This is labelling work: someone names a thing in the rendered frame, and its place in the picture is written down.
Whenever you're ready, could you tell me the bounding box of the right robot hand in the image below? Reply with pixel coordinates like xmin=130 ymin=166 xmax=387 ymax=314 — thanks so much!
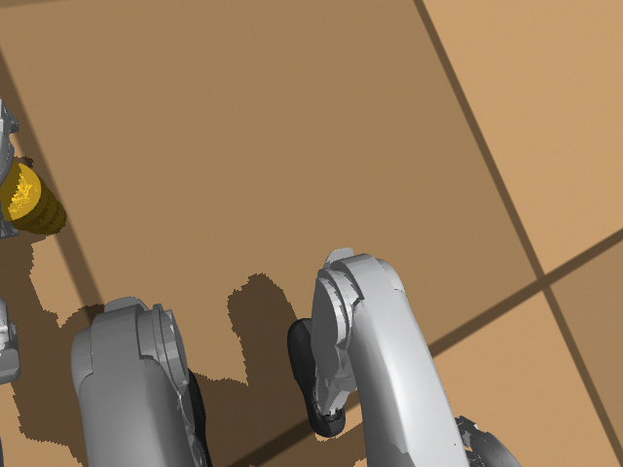
xmin=455 ymin=415 xmax=522 ymax=467

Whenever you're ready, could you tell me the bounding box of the right robot foot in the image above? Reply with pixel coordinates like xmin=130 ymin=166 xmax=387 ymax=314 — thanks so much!
xmin=287 ymin=318 xmax=346 ymax=438

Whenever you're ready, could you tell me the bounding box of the left robot arm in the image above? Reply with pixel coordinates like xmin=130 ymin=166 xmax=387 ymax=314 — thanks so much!
xmin=0 ymin=201 xmax=20 ymax=467

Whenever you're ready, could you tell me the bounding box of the cup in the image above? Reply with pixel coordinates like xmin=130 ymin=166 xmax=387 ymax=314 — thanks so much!
xmin=0 ymin=162 xmax=66 ymax=234

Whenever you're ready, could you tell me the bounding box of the left robot hand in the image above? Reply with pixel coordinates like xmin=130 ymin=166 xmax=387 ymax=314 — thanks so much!
xmin=0 ymin=99 xmax=19 ymax=239

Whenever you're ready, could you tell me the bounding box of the left robot foot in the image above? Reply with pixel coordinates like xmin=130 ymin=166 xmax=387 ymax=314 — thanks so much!
xmin=188 ymin=368 xmax=213 ymax=467

